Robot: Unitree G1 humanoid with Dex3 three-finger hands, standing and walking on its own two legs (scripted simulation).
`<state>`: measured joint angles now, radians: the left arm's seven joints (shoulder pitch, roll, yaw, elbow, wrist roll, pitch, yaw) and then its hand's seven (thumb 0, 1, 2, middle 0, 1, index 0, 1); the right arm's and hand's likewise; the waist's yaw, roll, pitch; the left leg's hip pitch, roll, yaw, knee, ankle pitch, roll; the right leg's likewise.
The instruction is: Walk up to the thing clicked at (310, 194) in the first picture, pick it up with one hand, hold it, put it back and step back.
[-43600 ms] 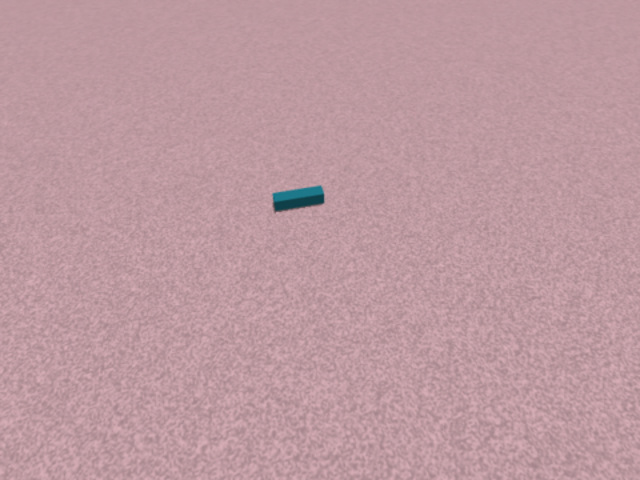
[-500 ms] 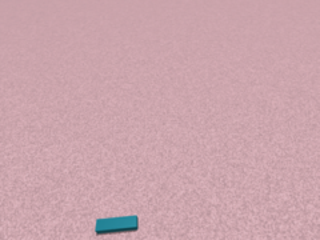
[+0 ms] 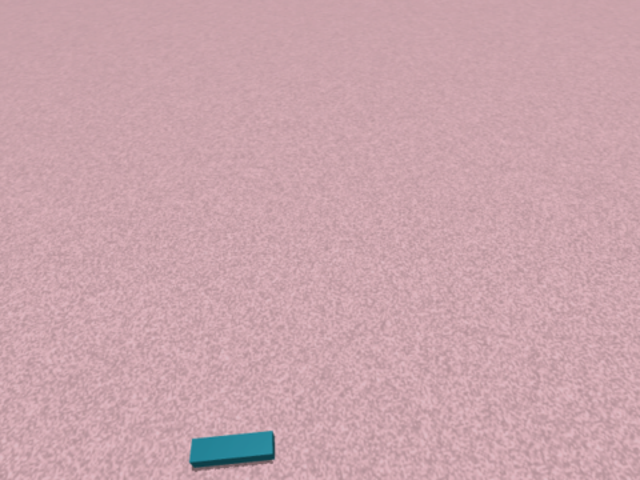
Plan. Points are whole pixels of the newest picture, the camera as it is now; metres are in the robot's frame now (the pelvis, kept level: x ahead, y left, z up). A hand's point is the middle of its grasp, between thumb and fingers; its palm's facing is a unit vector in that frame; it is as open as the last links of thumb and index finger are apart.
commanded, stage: stand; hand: left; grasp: from above
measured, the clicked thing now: (233, 449) +0.39 +0.28 -0.75
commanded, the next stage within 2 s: step back in 0.20 s
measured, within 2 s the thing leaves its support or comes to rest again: neither
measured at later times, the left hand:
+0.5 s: hand out of the picture +0.09 +0.30 -0.18, palm faces -0.01 -0.93 -0.37, open 7.4 cm
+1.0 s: hand out of the picture -0.05 +0.28 -0.17, palm faces -0.10 -0.91 -0.40, open 7.4 cm
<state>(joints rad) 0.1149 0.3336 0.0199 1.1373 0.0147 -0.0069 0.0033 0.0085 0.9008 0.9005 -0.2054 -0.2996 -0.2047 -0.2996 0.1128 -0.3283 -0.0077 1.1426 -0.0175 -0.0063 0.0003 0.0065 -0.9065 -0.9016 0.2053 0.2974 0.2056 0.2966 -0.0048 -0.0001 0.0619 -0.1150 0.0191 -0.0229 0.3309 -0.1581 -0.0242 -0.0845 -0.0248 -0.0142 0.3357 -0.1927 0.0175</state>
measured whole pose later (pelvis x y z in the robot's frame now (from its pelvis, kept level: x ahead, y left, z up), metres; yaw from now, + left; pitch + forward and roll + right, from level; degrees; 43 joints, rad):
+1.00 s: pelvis -0.16 +0.02 -0.03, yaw -5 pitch -4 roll +1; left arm 0.17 0.35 0.07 0.90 0.03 0.05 -0.01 0.01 0.90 0.90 -0.21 -0.30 -0.21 -0.30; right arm 0.10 -0.38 -0.05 0.89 -0.01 0.06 -0.01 0.01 -0.90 -0.90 0.21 0.30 0.21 0.30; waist 0.00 0.02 0.18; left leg -0.46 -0.05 -0.03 0.89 -0.45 0.01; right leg -0.26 0.03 0.05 0.68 -0.35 -0.03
